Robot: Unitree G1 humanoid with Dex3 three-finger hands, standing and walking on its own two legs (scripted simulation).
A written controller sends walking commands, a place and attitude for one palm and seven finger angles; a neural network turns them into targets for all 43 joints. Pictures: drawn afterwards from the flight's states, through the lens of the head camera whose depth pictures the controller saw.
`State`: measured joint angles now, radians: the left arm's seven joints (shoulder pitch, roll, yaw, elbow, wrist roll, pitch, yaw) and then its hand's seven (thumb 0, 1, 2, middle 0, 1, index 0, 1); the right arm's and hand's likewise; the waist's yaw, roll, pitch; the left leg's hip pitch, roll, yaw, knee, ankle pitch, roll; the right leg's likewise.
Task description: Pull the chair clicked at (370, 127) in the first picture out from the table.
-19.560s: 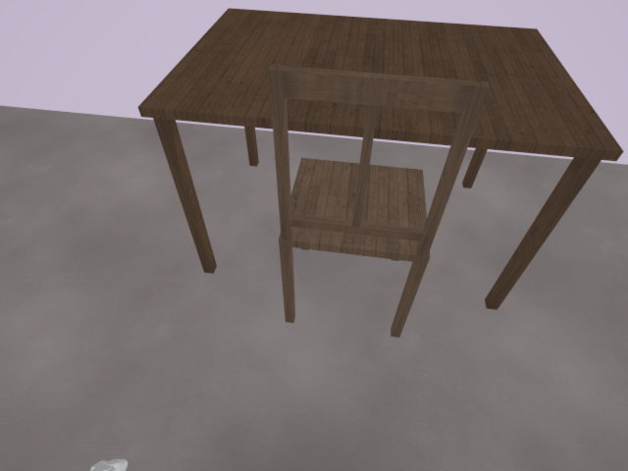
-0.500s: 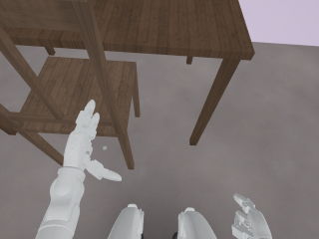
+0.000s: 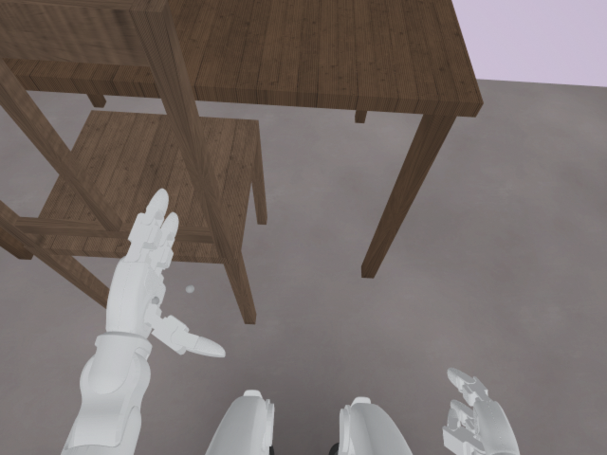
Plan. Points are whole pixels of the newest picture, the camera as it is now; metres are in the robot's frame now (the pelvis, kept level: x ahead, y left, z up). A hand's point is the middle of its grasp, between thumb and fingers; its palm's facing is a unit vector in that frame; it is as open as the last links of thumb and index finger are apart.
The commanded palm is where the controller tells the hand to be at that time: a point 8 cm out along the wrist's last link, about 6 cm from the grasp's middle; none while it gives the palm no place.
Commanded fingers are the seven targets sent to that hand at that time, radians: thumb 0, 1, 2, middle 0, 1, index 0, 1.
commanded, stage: push the fingers through the gap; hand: left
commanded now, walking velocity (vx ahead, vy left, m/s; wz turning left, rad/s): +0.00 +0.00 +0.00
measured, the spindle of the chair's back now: (65, 163) +0.48 +0.35 +0.05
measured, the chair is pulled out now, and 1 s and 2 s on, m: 0.00 0.00 0.00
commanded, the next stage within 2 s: hook a spindle and tug to test in 1.62 s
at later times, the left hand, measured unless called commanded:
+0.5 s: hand (202, 260) +0.35 +0.15 +0.02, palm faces -0.05 -1.00 -0.04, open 16.9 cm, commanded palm +0.34 +0.20 +0.03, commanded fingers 0.00 -0.50 0.30 -0.06 -0.08 -0.06 -0.08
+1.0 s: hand (205, 222) +0.40 +0.15 +0.03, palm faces -0.02 -1.00 -0.04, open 16.9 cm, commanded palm +0.38 +0.20 +0.03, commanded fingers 0.00 -0.50 0.30 -0.06 -0.08 -0.06 -0.08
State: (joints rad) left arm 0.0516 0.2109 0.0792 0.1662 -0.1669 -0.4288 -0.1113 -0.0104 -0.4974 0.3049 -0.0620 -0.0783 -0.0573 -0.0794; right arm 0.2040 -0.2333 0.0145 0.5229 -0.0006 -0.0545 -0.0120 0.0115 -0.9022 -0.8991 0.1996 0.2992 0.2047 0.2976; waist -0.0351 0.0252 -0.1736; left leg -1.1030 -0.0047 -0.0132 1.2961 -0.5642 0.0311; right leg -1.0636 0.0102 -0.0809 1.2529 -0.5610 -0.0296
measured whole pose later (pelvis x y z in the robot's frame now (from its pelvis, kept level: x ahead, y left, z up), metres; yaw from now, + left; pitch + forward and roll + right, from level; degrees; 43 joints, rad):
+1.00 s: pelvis +0.00 +0.00 +0.00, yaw -1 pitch +23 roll -2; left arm -0.39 0.25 0.18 0.62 -0.14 -0.45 -0.11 -0.01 -0.50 0.30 -0.06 -0.08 -0.06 -0.08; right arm 0.24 -0.24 0.02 0.60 -0.01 -0.03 -0.01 0.01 -0.90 -0.90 0.20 0.30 0.20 0.30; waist -0.08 0.03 -0.18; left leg -1.15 0.00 0.00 1.28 -0.55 0.03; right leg -1.11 0.01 -0.07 1.24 -0.54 -0.03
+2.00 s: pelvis +0.00 +0.00 +0.00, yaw -1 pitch +25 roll -2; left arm -0.52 0.25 0.22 0.78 -0.11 -0.50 -0.08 -0.01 -0.50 0.30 -0.17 -0.42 -0.16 -0.42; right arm 0.25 -0.24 0.02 0.61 -0.01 0.03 0.01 0.01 -0.90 -0.90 0.20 0.30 0.20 0.30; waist -0.10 0.03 -0.17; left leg -1.17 0.00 0.01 1.28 -0.54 0.04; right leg -1.14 0.02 -0.06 1.24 -0.53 -0.02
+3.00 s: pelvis +0.03 +0.01 +0.01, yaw -2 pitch +25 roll -2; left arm -0.30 0.22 0.16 0.54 -0.16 -0.43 -0.07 0.02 0.66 0.79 -0.33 -1.39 -0.33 -1.44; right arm 0.26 -0.23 0.00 0.56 -0.01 0.04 0.04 0.01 -0.90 -0.90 0.20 0.30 0.20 0.30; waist -0.08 0.03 -0.18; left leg -1.09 0.00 0.02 1.23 -0.57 0.04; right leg -1.06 0.02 -0.04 1.18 -0.56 -0.01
